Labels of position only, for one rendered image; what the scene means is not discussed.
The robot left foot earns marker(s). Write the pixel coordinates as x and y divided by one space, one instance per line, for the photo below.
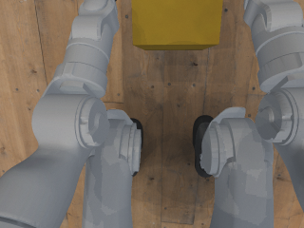
140 127

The robot right upper arm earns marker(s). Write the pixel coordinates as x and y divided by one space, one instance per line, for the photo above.
280 120

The robot right forearm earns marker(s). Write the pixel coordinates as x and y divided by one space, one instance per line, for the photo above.
277 29

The robot right thigh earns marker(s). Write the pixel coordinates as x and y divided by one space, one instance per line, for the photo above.
244 194

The robot left forearm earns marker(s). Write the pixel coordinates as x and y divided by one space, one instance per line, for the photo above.
88 51

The carton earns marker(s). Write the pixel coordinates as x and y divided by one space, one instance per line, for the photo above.
176 24

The robot left upper arm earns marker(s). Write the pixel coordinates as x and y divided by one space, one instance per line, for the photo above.
37 192

